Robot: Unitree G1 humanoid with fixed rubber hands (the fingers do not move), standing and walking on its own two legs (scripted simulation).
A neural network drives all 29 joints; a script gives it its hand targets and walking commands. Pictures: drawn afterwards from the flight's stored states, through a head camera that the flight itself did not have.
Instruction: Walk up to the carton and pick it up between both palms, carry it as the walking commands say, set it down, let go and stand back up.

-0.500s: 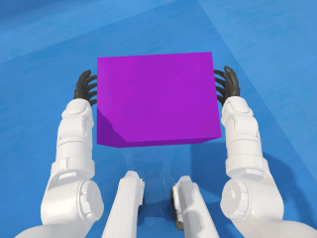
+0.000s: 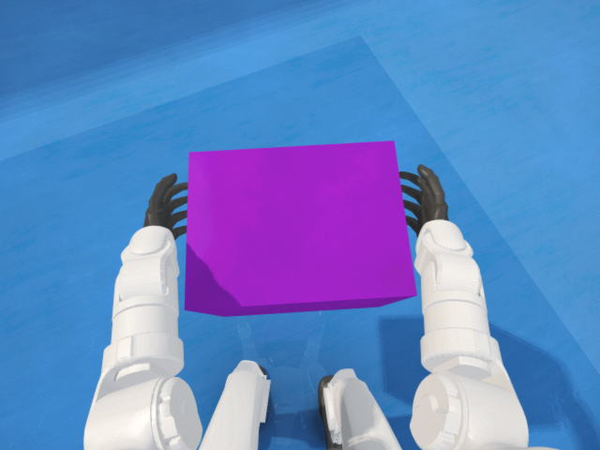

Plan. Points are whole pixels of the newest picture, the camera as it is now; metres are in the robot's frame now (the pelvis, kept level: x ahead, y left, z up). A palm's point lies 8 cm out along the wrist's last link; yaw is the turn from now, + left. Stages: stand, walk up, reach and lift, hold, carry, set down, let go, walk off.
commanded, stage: reach and lift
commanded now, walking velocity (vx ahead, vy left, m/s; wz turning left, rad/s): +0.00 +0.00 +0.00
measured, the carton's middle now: (297, 240) +0.40 +0.02 -0.14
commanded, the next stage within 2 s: none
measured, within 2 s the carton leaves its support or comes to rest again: neither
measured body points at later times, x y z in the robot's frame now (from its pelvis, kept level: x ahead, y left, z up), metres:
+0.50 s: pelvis +0.03 +0.00 +0.05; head +0.16 +0.02 +0.48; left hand +0.38 +0.21 +0.00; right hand +0.40 -0.16 +0.02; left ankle +0.06 +0.11 -0.65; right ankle +0.04 -0.13 -0.65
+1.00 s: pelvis +0.05 +0.01 +0.09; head +0.09 +0.02 +0.54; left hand +0.36 +0.20 +0.07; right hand +0.38 -0.16 +0.09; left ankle +0.06 +0.11 -0.65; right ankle +0.04 -0.12 -0.65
